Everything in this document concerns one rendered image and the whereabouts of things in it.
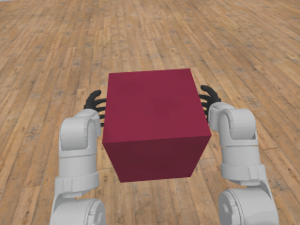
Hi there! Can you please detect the right robot hand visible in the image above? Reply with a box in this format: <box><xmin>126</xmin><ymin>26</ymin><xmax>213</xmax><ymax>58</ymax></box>
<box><xmin>199</xmin><ymin>85</ymin><xmax>221</xmax><ymax>123</ymax></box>

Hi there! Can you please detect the left robot forearm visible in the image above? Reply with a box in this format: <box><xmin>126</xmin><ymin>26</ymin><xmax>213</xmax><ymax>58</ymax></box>
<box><xmin>49</xmin><ymin>109</ymin><xmax>102</xmax><ymax>225</ymax></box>

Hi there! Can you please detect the carton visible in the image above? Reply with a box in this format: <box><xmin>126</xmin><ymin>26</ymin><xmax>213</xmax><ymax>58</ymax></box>
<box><xmin>102</xmin><ymin>68</ymin><xmax>212</xmax><ymax>183</ymax></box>

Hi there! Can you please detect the left robot hand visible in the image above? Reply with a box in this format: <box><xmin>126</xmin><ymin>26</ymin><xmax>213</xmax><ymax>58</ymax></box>
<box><xmin>83</xmin><ymin>90</ymin><xmax>107</xmax><ymax>127</ymax></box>

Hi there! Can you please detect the right robot forearm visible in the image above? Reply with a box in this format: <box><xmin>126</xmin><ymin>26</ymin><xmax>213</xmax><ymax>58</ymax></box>
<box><xmin>208</xmin><ymin>102</ymin><xmax>279</xmax><ymax>223</ymax></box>

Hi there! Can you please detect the robot left upper arm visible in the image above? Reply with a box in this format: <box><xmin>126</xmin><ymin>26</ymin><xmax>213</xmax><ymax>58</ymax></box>
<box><xmin>50</xmin><ymin>198</ymin><xmax>106</xmax><ymax>225</ymax></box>

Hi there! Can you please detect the robot right upper arm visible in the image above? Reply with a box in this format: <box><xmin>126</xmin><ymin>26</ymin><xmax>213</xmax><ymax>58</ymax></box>
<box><xmin>218</xmin><ymin>187</ymin><xmax>279</xmax><ymax>225</ymax></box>

